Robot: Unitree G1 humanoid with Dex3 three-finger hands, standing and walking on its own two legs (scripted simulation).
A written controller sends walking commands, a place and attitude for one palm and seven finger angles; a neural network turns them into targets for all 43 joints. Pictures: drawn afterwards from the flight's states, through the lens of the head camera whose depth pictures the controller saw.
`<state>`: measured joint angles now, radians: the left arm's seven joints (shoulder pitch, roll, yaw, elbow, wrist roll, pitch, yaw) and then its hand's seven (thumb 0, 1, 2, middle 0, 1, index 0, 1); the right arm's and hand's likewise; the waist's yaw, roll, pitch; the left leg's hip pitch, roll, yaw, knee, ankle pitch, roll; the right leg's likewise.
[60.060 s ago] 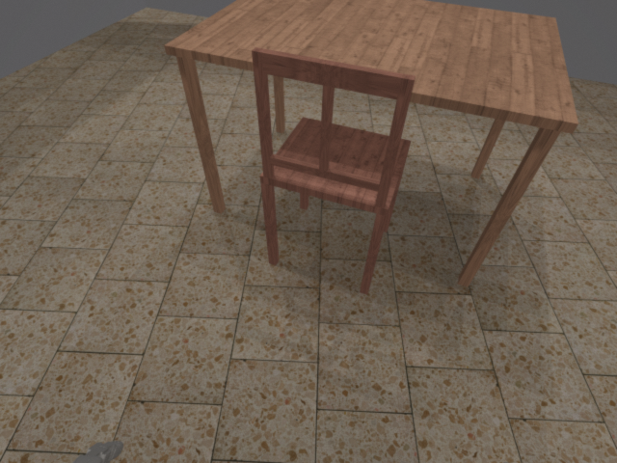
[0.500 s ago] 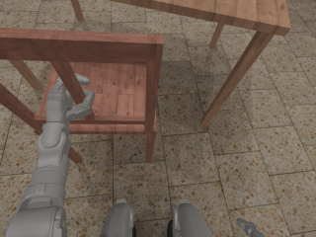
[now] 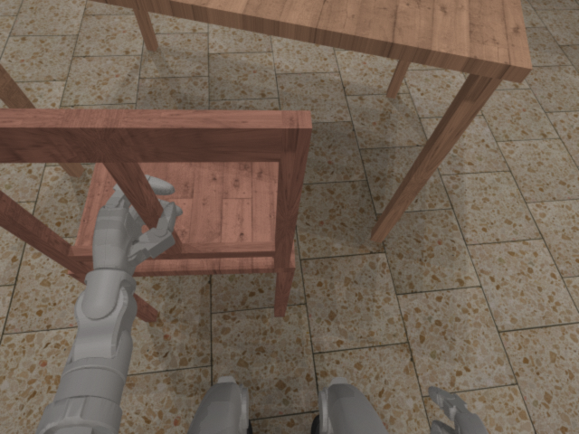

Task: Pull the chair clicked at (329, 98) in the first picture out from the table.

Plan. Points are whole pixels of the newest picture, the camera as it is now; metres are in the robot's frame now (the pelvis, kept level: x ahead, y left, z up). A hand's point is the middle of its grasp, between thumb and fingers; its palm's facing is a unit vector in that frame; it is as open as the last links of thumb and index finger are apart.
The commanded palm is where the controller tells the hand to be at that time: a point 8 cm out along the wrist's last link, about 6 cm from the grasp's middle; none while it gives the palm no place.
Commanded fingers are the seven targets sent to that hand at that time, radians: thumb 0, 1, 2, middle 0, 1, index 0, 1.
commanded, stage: hook a spindle and tug to test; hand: left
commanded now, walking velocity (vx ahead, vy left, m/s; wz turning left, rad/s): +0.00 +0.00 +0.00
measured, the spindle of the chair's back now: (152, 212) +0.41 +0.19 +0.01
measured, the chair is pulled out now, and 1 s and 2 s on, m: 0.20 0.31 0.43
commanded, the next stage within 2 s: step backward, pulling the chair out in 0.14 s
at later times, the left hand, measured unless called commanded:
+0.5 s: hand (170, 243) +0.35 +0.15 +0.03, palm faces +0.14 -0.99 -0.07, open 5.4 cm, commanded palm +0.33 +0.21 +0.02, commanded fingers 0.00 0.90 0.90 -0.50 -1.45 -0.50 -1.45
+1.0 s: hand (190, 308) +0.27 +0.12 +0.03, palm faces +0.05 -0.99 -0.15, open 5.3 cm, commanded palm +0.26 +0.17 +0.03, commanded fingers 0.00 0.90 0.90 -0.50 -1.45 -0.50 -1.45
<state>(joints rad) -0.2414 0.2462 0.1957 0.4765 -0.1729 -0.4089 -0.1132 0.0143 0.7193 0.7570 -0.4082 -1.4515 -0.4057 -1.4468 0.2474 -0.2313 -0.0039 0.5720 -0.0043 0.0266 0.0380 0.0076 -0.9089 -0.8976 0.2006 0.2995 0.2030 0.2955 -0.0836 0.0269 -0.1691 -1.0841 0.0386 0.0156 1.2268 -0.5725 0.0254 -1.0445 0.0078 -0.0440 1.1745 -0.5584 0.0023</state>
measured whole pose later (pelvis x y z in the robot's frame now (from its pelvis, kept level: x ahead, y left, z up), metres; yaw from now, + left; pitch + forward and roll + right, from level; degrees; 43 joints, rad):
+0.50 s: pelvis +0.00 +0.00 +0.07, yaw +1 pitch +13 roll -1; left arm -0.27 0.19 0.12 0.71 -0.10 -0.16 0.09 0.05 0.71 0.77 -0.30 -1.09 -0.45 -1.45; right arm 0.26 -0.21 0.04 0.56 0.06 0.15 -0.09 0.01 -0.91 -0.90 0.20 0.30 0.20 0.30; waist -0.09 -0.01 -0.07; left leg -0.62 0.01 0.04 0.78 -0.38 0.02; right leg -0.60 -0.01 -0.02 0.76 -0.37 0.01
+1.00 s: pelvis -0.05 -0.02 +0.09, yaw -2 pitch +4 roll -1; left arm -0.29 0.16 0.06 0.87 -0.09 -0.25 0.08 0.02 0.68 0.74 -0.32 -1.09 -0.50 -1.45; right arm 0.22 -0.20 0.01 0.67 0.04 0.11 -0.11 0.01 -0.91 -0.90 0.20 0.30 0.21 0.30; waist -0.05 0.03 0.09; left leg -0.44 0.06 0.07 0.60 -0.23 0.00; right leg -0.42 0.03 -0.02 0.56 -0.20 -0.02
